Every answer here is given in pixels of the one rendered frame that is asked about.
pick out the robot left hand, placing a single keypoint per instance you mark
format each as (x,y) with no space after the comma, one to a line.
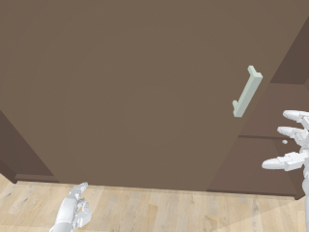
(70,206)

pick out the robot left forearm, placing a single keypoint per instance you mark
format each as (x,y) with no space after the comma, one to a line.
(62,227)

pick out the wardrobe door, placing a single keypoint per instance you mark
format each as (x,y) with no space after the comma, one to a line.
(138,93)
(17,153)

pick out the handle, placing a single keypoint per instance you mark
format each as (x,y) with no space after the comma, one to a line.
(248,92)

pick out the robot right hand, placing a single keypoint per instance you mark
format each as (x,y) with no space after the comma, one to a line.
(293,160)

